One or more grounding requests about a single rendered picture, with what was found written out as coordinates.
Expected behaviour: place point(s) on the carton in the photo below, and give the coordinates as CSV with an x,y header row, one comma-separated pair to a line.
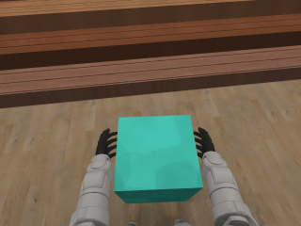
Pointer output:
x,y
156,160

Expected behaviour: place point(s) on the right robot shin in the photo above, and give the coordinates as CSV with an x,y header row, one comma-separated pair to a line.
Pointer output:
x,y
178,221

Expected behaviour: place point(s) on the right robot hand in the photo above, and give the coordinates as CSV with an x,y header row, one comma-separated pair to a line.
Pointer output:
x,y
205,141

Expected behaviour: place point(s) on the left robot hand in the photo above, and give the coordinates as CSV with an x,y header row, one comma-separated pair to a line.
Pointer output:
x,y
103,143

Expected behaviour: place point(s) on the right robot forearm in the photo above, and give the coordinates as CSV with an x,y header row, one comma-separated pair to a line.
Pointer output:
x,y
227,203

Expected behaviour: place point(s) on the left robot forearm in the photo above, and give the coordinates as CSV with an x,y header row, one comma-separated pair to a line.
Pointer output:
x,y
94,196

